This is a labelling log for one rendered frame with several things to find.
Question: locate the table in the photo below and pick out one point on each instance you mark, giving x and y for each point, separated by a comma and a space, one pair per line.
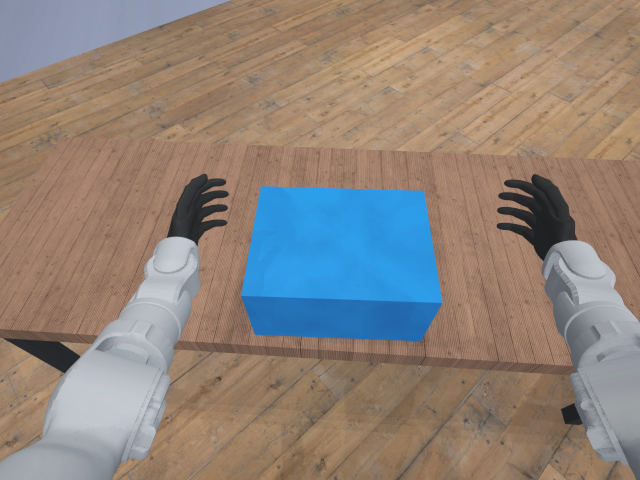
74, 245

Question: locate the right robot hand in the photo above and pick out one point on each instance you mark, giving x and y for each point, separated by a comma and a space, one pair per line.
551, 222

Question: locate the right robot upper arm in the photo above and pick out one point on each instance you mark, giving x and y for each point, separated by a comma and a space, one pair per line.
608, 403

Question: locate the left robot forearm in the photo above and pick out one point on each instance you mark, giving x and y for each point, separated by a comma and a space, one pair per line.
152, 322

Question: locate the right robot forearm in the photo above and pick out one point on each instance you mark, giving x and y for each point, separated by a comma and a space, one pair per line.
589, 313

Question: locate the left robot hand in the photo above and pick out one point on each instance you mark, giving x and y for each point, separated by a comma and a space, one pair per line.
187, 218

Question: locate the left robot upper arm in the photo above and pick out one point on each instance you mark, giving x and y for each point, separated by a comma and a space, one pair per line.
109, 412

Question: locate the carton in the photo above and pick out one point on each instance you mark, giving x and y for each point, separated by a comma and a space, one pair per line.
341, 263

